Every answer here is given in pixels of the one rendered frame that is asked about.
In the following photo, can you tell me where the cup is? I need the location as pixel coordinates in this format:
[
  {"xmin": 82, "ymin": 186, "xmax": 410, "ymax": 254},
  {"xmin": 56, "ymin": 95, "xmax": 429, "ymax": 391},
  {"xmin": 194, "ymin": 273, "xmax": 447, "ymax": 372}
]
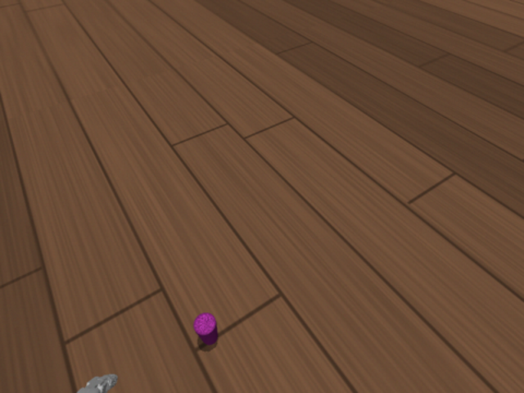
[{"xmin": 193, "ymin": 313, "xmax": 218, "ymax": 345}]

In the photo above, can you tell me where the left robot hand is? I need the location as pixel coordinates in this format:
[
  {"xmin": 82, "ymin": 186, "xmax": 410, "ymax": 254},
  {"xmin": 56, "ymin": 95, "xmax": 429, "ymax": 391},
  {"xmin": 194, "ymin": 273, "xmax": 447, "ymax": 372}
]
[{"xmin": 77, "ymin": 374, "xmax": 118, "ymax": 393}]

